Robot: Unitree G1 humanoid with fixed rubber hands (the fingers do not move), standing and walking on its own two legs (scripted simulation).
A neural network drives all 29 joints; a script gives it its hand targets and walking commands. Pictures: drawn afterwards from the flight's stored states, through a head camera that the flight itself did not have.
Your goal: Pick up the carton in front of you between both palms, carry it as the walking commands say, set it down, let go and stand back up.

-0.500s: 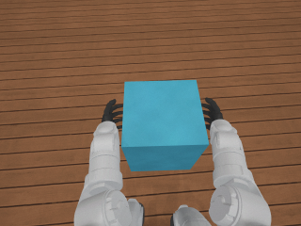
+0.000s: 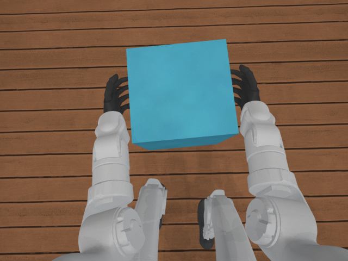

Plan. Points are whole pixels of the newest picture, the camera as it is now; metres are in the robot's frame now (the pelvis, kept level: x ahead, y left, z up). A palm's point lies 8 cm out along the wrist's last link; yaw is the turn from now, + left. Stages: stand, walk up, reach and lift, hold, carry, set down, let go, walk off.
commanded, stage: set down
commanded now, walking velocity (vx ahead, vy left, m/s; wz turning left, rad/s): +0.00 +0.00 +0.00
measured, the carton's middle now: (180, 105) +0.46 +0.05 -0.15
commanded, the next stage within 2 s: none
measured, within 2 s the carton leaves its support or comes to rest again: rests again in 1.64 s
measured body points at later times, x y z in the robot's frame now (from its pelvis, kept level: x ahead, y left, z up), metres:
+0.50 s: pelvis -0.03 +0.00 -0.12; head +0.28 +0.02 +0.20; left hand +0.45 +0.23 -0.23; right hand +0.51 -0.06 -0.23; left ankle +0.09 +0.13 -0.60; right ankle +0.04 -0.10 -0.60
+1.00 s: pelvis -0.04 +0.01 -0.21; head +0.34 +0.04 +0.02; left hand +0.47 +0.26 -0.38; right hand +0.56 -0.03 -0.38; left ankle +0.09 +0.13 -0.60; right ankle +0.04 -0.10 -0.60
